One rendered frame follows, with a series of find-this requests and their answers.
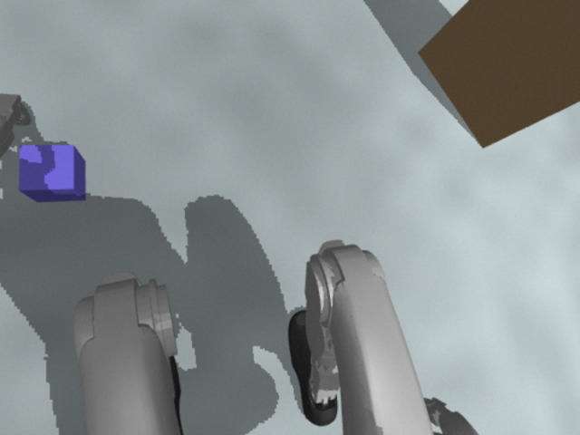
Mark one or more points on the right robot foot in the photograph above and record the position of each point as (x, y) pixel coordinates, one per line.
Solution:
(317, 413)

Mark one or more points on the left robot hand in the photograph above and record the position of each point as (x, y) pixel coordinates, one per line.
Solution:
(12, 113)

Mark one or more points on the right robot hand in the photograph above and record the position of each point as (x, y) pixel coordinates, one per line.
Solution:
(451, 423)

